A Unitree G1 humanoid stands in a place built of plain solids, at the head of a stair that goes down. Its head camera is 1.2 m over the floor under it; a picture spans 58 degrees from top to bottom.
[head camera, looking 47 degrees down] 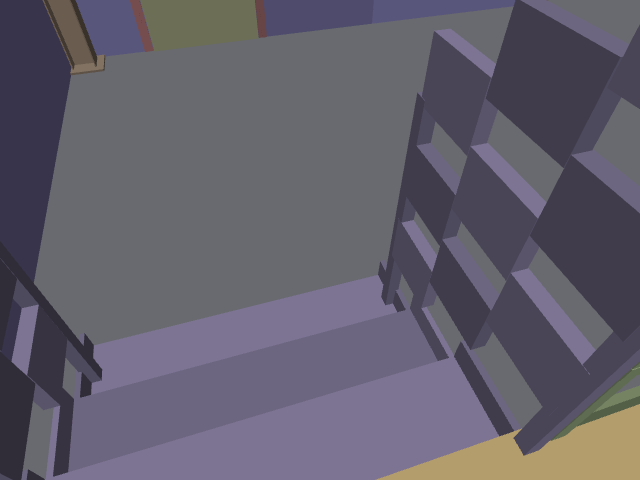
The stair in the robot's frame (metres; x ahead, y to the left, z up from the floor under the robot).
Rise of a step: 0.14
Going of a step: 0.30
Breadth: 1.32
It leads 17 degrees to the left of straight ahead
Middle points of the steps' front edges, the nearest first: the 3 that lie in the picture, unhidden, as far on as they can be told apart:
0.52 0.16 -0.14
0.81 0.24 -0.28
1.10 0.33 -0.42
